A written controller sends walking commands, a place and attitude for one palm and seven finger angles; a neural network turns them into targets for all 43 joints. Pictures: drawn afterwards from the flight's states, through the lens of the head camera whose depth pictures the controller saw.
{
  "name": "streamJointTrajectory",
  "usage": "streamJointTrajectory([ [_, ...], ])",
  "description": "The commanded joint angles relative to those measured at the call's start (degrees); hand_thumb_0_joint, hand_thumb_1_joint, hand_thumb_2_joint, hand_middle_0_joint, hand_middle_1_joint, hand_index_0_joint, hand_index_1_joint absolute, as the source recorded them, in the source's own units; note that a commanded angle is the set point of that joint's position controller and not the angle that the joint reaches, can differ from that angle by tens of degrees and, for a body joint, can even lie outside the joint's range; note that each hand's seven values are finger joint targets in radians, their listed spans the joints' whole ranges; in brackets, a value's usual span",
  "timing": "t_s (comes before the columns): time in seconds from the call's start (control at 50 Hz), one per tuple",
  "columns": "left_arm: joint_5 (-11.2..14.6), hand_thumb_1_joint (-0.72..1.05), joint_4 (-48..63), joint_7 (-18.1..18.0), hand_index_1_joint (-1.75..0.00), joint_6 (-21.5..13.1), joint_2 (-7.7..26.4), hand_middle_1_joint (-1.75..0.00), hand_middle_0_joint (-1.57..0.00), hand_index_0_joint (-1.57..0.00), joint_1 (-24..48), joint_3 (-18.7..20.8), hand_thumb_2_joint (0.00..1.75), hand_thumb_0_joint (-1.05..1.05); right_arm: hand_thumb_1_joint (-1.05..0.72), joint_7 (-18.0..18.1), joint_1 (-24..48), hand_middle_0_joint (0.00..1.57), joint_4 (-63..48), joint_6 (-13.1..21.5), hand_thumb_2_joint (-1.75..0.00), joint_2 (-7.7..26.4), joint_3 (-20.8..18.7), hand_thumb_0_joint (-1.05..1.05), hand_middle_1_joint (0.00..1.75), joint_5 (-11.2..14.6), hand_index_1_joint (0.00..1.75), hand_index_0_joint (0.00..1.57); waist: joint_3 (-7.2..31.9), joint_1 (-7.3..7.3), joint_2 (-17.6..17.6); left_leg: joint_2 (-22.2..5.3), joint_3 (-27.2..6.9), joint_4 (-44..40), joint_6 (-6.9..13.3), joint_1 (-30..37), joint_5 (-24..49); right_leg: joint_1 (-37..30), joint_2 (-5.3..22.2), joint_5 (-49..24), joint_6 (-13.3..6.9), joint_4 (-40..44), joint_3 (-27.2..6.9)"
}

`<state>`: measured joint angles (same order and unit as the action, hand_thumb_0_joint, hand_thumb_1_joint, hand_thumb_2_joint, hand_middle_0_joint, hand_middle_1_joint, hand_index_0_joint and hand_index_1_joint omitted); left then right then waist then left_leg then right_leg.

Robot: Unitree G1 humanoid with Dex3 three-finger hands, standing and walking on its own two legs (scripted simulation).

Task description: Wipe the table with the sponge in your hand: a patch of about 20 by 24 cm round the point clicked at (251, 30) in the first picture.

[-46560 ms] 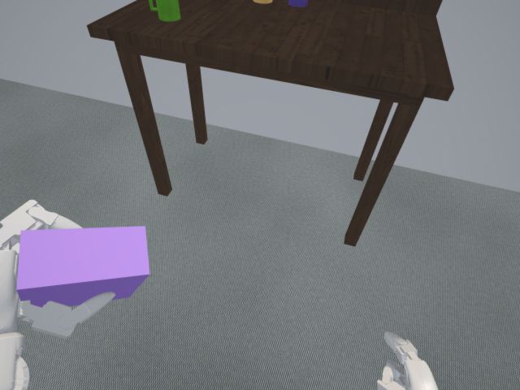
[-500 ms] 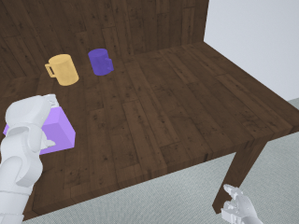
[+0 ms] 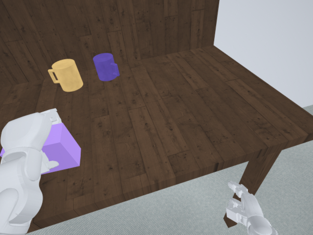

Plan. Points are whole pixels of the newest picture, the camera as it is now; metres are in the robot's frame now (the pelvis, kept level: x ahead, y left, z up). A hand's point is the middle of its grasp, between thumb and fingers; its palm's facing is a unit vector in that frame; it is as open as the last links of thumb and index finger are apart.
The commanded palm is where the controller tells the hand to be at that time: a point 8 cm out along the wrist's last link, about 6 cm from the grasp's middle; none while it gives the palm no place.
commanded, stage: wipe back along the first lane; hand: left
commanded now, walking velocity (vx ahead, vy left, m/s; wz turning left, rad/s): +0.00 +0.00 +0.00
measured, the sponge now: (50, 155) +0.25 +0.30 +0.12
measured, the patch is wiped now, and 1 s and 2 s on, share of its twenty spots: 1.00 1.00 1.00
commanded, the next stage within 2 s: lift the sponge slowly off the table in 0.22 s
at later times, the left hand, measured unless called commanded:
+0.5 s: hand (39, 159) +0.21 +0.28 +0.16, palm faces +0.26 -0.14 -0.96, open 10.0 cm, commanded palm +0.16 +0.26 +0.19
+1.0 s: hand (41, 159) +0.20 +0.27 +0.17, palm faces +0.20 -0.14 -0.97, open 10.0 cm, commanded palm +0.16 +0.26 +0.23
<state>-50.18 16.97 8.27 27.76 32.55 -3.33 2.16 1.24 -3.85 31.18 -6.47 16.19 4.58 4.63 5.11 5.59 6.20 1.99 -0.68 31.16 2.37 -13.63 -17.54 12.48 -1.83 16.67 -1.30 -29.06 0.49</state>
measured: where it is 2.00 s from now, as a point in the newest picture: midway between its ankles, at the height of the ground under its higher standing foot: outside the picture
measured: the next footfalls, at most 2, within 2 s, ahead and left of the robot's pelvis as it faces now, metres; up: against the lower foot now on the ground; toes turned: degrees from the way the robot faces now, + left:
none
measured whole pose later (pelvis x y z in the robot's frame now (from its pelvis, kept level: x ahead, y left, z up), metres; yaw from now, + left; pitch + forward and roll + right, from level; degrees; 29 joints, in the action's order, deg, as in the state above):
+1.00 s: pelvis -0.02 -0.01 +0.00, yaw +0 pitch -3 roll +0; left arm -46.1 24.6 6.9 29.9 33.2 -7.3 -0.1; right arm 3.5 -3.6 33.3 -3.9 15.0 5.6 3.9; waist 3.2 7.8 5.9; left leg 1.5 -1.1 29.5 1.5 -10.9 -15.5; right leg 10.0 -2.3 15.1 -2.2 -28.1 0.9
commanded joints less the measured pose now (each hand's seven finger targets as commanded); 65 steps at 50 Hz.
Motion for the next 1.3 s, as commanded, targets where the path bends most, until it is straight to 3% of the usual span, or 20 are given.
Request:
streamJointTrajectory([
  [0.0,3.22,0.10,3.65,2.15,-1.60,0.90,4.30,-1.60,-1.20,-1.20,-5.40,-0.19,1.30,0.00,-0.90,0.03,12.29,0.20,-10.27,2.66,-0.90,4.63,-1.99,0.00,0.30,-0.16,0.30,0.20,2.91,1.45,-8.14,-1.06,-1.21,-2.68,0.24,0.57,18.25,-2.91,0.42,-17.91,-1.83,2.52,0.22],
  [0.06,3.78,0.10,8.34,1.04,-1.60,1.28,1.88,-1.60,-1.20,-1.20,-9.14,-1.42,1.30,0.00,-0.90,-0.36,12.49,0.20,-11.26,2.96,-0.90,4.18,-2.06,0.00,0.30,-0.15,0.30,0.20,3.65,1.69,-8.01,-1.23,-1.42,-2.51,0.29,0.83,19.24,-3.29,0.36,-18.66,-1.94,2.20,0.14],
  [0.16,4.48,0.10,10.67,-0.86,-1.60,1.99,3.03,-1.60,-1.20,-1.20,-12.06,0.81,1.30,0.00,-0.90,-0.08,12.74,0.20,-11.02,2.57,-0.90,4.19,-2.20,0.00,0.30,-0.24,0.30,0.20,2.11,1.89,-9.93,-1.43,-1.51,-2.66,0.18,0.32,17.24,-2.48,0.13,-16.10,-1.86,2.71,-0.40],
  [0.28,4.91,0.10,12.95,-2.53,-1.60,2.54,1.21,-1.60,-1.20,-1.20,-12.46,-0.55,1.30,0.00,-0.90,0.29,12.86,0.20,-11.01,2.46,-0.90,4.32,-2.13,0.00,0.30,-0.16,0.30,0.20,1.31,1.73,-7.33,-1.61,-1.61,-3.49,-0.02,0.50,15.06,-1.53,-0.27,-12.50,-1.98,3.35,-0.18],
  [0.34,4.52,0.10,16.08,-3.62,-1.60,2.63,3.37,-1.60,-1.20,-1.20,-9.40,0.90,1.30,0.00,-0.90,0.51,13.23,0.20,-11.83,2.92,-0.90,4.14,-2.14,0.00,0.30,-0.16,0.30,0.20,3.99,2.10,-6.98,-1.54,-1.93,-3.61,0.04,0.86,14.58,-2.71,-0.28,-11.24,-2.25,3.19,-0.50],
  [0.4,5.02,0.10,14.46,-3.93,-1.60,2.84,2.91,-1.60,-1.20,-1.20,-9.74,0.72,1.30,0.00,-0.90,0.80,13.38,0.20,-10.98,2.75,-0.90,4.10,-2.06,0.00,0.30,-0.19,0.30,0.20,1.65,2.07,-6.15,-1.74,-1.96,-4.45,-0.13,0.65,13.76,-1.92,-0.36,-9.90,-2.18,3.56,0.06],
  [0.62,4.43,0.10,15.40,-3.78,-1.60,3.14,8.77,-1.60,-1.20,-1.20,-3.22,4.45,1.30,0.00,-0.90,1.82,14.93,0.20,-10.56,4.23,-0.90,4.03,-1.70,0.00,0.30,-0.16,0.30,0.20,3.14,2.26,-4.33,-1.65,-2.77,-5.22,-0.23,1.92,13.01,-2.89,-0.82,-7.96,-2.88,4.60,-2.36],
  [0.68,4.74,0.10,15.03,-3.42,-1.60,2.82,6.84,-1.60,-1.20,-1.20,-1.88,2.42,1.30,0.00,-0.90,1.88,14.02,0.20,-10.40,4.64,-0.90,3.97,-1.58,0.00,0.30,-0.46,0.30,0.20,3.54,2.25,-3.61,-1.35,-2.32,-4.99,-0.20,2.06,14.85,-3.40,-0.19,-9.75,-2.62,4.34,-0.48],
  [0.72,4.47,0.10,16.88,-3.23,-1.60,2.86,8.83,-1.60,-1.20,-1.20,-1.23,3.87,1.30,0.00,-0.90,1.83,15.44,0.20,-10.65,5.02,-0.90,3.84,-1.58,0.00,0.30,-0.14,0.30,0.20,3.26,2.28,-2.90,-1.58,-2.96,-5.58,-0.25,2.38,13.65,-3.31,-0.78,-8.42,-3.05,4.76,-2.45],
  [0.84,3.64,0.10,17.78,-3.00,-1.60,2.06,9.45,-1.60,-1.20,-1.20,7.13,2.63,1.30,0.00,-0.90,2.62,14.86,0.20,-10.68,6.16,-0.90,3.76,-1.36,0.00,0.30,-0.65,0.30,0.20,5.54,2.39,-3.35,-0.89,-2.60,-5.43,0.08,3.50,14.51,-4.22,-0.01,-8.71,-2.93,4.96,-1.46],
  [0.88,3.82,0.10,14.44,-2.80,-1.60,2.02,9.44,-1.60,-1.20,-1.20,4.71,3.11,1.30,0.00,-0.90,2.68,14.39,0.20,-9.42,6.22,-0.90,3.93,-1.50,0.00,0.30,-0.85,0.30,0.20,3.89,2.41,-4.06,-0.91,-2.46,-5.36,-0.09,3.39,15.16,-3.74,0.03,-9.64,-2.82,5.33,-1.38],
  [0.92,3.35,0.10,16.73,-2.71,-1.60,1.99,12.08,-1.60,-1.20,-1.20,5.71,5.20,1.30,0.00,-0.90,2.64,16.01,0.20,-9.83,6.62,-0.90,3.83,-1.44,0.00,0.30,-0.59,0.30,0.20,5.03,2.65,-3.44,-0.92,-3.10,-5.57,-0.13,3.77,14.76,-4.55,-0.45,-9.43,-3.45,5.38,-4.10],
  [1.0,3.35,0.10,15.30,-2.16,-1.60,1.44,13.27,-1.60,-1.20,-1.20,8.10,5.67,1.30,0.00,-0.90,2.95,15.27,0.20,-8.77,6.26,-0.90,4.04,-1.31,0.00,0.30,-0.98,0.30,0.20,5.32,2.75,-2.88,-0.43,-2.10,-5.03,-0.15,4.13,16.50,-4.93,0.54,-11.33,-2.85,5.49,-2.66],
  [1.02,3.09,0.10,16.51,-2.29,-1.60,1.59,15.15,-1.60,-1.20,-1.20,8.43,7.34,1.30,0.00,-0.90,2.99,16.67,0.20,-9.26,6.87,-0.90,3.86,-1.31,0.00,0.30,-0.72,0.30,0.20,5.70,2.88,-1.77,-0.56,-2.91,-5.08,-0.23,4.29,15.67,-5.12,-0.02,-10.41,-3.57,5.72,-5.20],
  [1.08,3.08,0.10,12.44,-1.87,-1.60,1.30,15.81,-1.60,-1.20,-1.20,11.27,7.16,1.30,0.00,-0.90,3.46,15.07,0.20,-8.13,6.35,-0.90,4.23,-1.14,0.00,0.30,-1.23,0.30,0.20,4.25,2.53,-3.84,-0.22,-1.99,-4.85,-0.19,3.84,15.18,-4.25,0.71,-9.49,-2.83,6.47,-3.13],
  [1.1,3.11,0.10,13.03,-1.63,-1.60,1.10,15.46,-1.60,-1.20,-1.20,12.59,6.55,1.30,0.00,-0.90,3.56,15.70,0.20,-8.20,6.36,-0.90,4.04,-1.06,0.00,0.30,-1.12,0.30,0.20,4.39,2.62,-2.34,-0.19,-1.90,-5.06,-0.18,4.23,14.90,-4.04,0.94,-8.88,-2.81,6.61,-3.45],
  [1.12,2.58,0.10,14.29,-1.74,-1.60,1.05,17.30,-1.60,-1.20,-1.20,14.49,7.86,1.30,0.00,-0.90,3.77,16.97,0.20,-8.48,7.04,-0.90,3.98,-1.13,0.00,0.30,-0.71,0.30,0.20,5.33,2.41,-1.65,-0.28,-2.73,-5.01,-0.26,4.83,14.17,-4.19,0.26,-7.71,-3.59,6.84,-6.22],
  [1.18,2.70,0.10,11.27,-1.28,-1.60,0.55,16.77,-1.60,-1.20,-1.20,15.44,6.78,1.30,0.00,-0.90,4.05,15.70,0.20,-7.91,7.09,-0.90,4.03,-1.02,0.00,0.30,-1.40,0.30,0.20,5.29,2.81,-2.20,-0.08,-2.05,-4.83,-0.30,4.57,14.68,-4.47,1.31,-8.28,-3.13,6.93,-3.87],
  [1.22,2.27,0.10,13.18,-1.13,-1.60,0.30,19.13,-1.60,-1.20,-1.20,16.94,8.65,1.30,0.00,-0.90,4.19,17.76,0.20,-8.25,7.77,-0.90,3.92,-1.04,0.00,0.30,-0.87,0.30,0.20,6.54,2.94,-1.15,-0.10,-2.93,-4.85,-0.36,5.08,14.31,-5.00,0.81,-7.59,-3.77,6.97,-6.85],
  [1.28,2.34,0.10,10.31,-0.54,-1.60,-0.50,19.11,-1.60,-1.20,-1.20,17.84,8.04,1.30,0.00,-0.90,4.47,16.15,0.20,-7.48,7.62,-0.90,4.09,-0.94,0.00,0.30,-1.66,0.30,0.20,6.55,3.03,-2.26,0.22,-1.99,-4.64,-0.25,4.89,14.94,-5.26,1.78,-8.48,-3.08,7.14,-4.45],
])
